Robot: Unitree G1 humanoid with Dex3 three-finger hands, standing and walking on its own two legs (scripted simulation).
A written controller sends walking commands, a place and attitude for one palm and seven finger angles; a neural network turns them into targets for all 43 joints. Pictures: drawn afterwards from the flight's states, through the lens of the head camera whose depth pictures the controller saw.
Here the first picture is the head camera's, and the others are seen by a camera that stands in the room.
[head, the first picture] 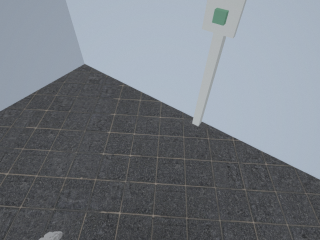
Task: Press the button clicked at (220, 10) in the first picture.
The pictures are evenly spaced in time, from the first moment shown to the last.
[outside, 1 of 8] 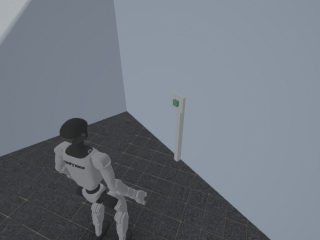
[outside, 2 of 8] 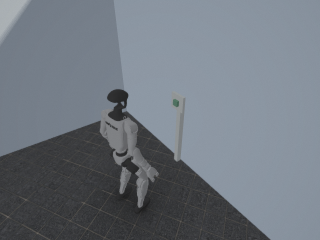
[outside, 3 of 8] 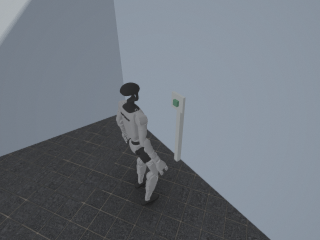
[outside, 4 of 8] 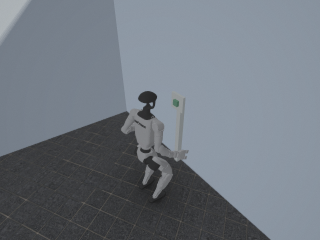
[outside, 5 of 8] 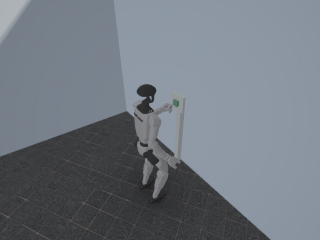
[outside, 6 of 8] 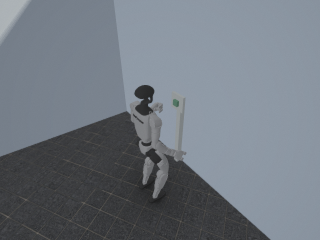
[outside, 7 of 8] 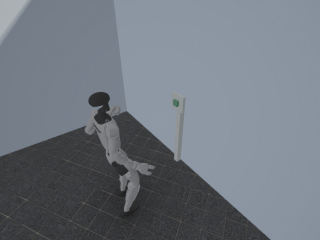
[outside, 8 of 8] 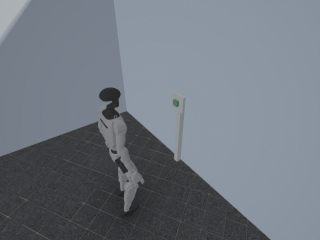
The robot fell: no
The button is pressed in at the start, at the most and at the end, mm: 0 11 0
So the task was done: yes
